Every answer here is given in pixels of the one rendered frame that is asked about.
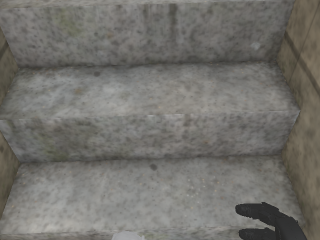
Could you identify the left robot thigh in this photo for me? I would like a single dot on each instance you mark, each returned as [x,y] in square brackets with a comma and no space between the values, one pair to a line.
[128,235]

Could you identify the right robot hand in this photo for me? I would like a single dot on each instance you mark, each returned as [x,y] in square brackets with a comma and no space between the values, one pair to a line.
[286,228]

